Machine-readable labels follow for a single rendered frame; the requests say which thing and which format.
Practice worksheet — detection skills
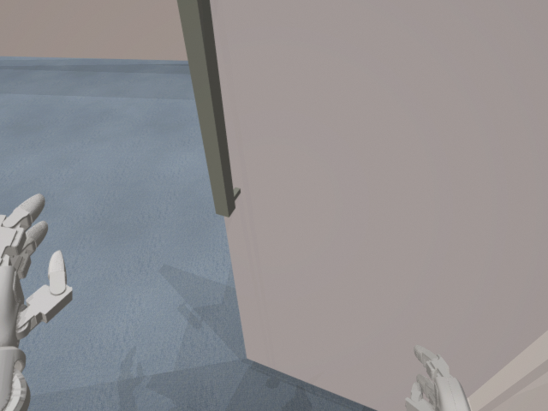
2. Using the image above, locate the right robot hand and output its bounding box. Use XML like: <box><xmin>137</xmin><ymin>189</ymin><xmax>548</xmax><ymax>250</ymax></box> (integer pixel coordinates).
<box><xmin>406</xmin><ymin>345</ymin><xmax>471</xmax><ymax>411</ymax></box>

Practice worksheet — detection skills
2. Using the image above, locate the fridge door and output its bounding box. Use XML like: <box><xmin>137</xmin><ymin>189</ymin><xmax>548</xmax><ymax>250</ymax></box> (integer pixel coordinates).
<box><xmin>210</xmin><ymin>0</ymin><xmax>548</xmax><ymax>411</ymax></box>

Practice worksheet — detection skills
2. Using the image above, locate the left robot hand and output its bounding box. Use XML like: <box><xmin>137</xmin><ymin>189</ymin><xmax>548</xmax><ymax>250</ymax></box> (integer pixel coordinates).
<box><xmin>0</xmin><ymin>194</ymin><xmax>73</xmax><ymax>348</ymax></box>

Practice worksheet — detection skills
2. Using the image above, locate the left robot forearm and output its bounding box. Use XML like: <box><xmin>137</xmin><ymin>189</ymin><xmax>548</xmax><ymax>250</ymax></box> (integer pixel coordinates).
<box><xmin>0</xmin><ymin>346</ymin><xmax>31</xmax><ymax>411</ymax></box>

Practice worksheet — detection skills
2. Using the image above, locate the handle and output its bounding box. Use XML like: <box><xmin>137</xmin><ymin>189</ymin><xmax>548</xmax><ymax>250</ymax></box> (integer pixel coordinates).
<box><xmin>177</xmin><ymin>0</ymin><xmax>241</xmax><ymax>217</ymax></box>

